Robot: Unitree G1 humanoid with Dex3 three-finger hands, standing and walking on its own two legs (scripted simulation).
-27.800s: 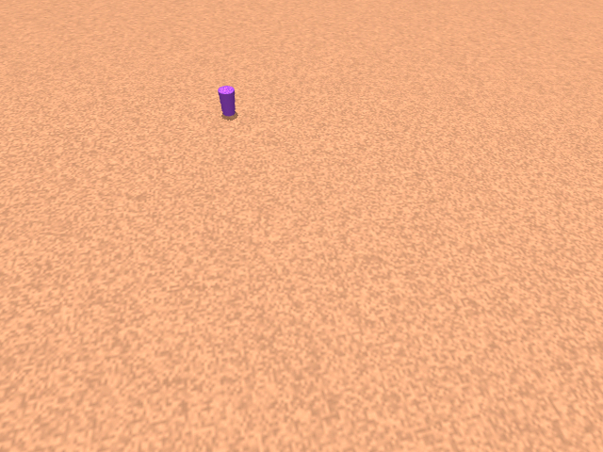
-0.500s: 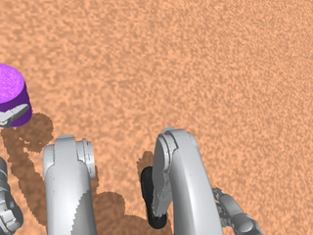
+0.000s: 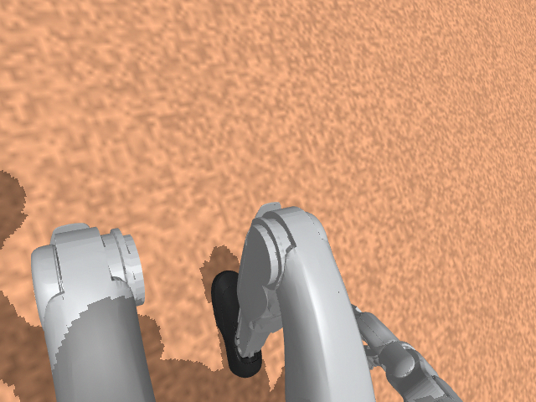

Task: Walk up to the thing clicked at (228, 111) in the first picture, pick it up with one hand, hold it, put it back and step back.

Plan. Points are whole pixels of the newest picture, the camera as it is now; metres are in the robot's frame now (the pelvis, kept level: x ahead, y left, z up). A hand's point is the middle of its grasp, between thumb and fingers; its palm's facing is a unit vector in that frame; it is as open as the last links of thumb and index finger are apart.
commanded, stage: lower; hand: left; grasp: from the side
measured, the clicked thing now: out of the picture +0.41 +0.31 -0.19
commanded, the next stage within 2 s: loosen in 0.48 s
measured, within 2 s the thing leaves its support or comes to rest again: rests again in 1.62 s
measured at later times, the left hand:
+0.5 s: hand out of the picture +0.42 +0.32 -0.18, palm faces +0.45 -0.90 -0.03, open 12.1 cm
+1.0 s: hand out of the picture +0.43 +0.33 -0.17, palm faces +0.46 -0.89 -0.01, open 14.9 cm
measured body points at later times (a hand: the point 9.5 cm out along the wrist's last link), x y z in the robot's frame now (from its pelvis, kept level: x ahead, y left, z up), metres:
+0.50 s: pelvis -0.01 +0.01 -0.01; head +0.23 +0.17 +0.33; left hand +0.39 +0.36 -0.18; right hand +0.14 -0.25 -0.06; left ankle +0.07 +0.13 -0.26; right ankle +0.12 -0.12 -0.26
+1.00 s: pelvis -0.01 +0.01 -0.01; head +0.22 +0.18 +0.33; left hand +0.40 +0.37 -0.16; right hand +0.15 -0.24 -0.06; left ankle +0.07 +0.13 -0.26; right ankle +0.12 -0.12 -0.26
